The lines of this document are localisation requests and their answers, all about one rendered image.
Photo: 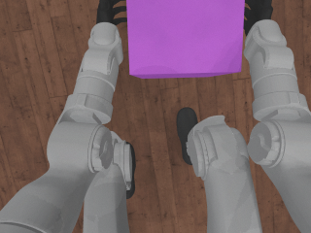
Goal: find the robot right forearm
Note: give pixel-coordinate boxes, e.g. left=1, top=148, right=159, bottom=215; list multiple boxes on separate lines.
left=243, top=19, right=311, bottom=123

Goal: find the robot left upper arm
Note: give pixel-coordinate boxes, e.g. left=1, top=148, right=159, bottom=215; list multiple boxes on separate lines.
left=0, top=121, right=114, bottom=233

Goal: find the robot right thigh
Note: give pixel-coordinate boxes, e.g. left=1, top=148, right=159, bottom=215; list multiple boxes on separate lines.
left=190, top=124, right=262, bottom=233

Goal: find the carton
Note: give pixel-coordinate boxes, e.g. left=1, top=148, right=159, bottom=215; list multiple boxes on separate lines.
left=126, top=0, right=245, bottom=79

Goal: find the right robot hand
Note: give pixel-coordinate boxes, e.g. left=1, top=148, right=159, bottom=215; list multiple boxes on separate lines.
left=243, top=0, right=273, bottom=36

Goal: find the left robot hand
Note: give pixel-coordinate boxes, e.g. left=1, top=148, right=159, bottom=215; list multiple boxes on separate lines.
left=96, top=0, right=127, bottom=25

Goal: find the robot right upper arm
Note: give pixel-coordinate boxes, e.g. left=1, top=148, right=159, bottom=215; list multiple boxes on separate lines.
left=247, top=118, right=311, bottom=233

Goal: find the robot left forearm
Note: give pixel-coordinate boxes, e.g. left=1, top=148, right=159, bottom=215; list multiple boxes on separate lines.
left=47, top=22, right=123, bottom=161

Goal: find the left robot foot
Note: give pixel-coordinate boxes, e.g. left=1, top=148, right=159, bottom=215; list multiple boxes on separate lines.
left=126, top=142, right=136, bottom=199

